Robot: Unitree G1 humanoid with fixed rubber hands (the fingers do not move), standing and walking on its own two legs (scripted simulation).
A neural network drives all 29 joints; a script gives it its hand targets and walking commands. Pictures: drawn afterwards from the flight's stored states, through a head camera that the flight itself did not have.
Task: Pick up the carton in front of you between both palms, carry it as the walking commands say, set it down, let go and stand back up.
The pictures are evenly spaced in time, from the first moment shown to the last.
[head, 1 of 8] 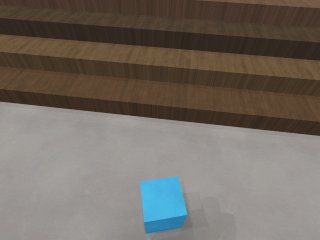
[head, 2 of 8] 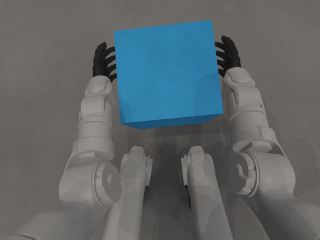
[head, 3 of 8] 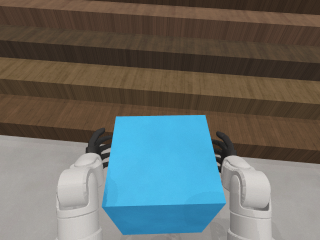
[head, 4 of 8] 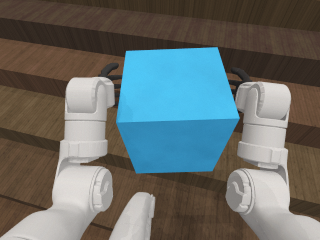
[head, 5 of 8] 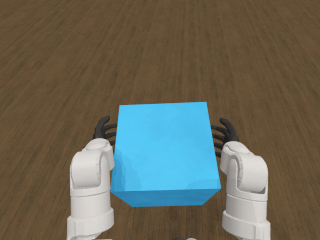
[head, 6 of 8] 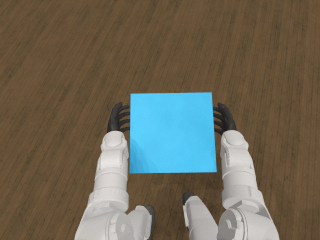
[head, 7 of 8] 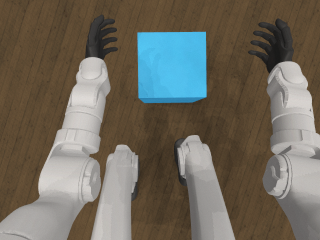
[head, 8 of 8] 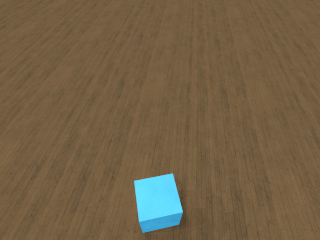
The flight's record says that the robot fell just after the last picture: no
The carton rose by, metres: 2.37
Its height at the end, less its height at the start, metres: +1.61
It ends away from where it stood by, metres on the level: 4.75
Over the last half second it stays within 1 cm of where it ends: yes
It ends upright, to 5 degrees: yes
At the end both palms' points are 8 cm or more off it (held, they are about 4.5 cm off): yes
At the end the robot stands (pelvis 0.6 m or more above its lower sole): yes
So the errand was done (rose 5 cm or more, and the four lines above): yes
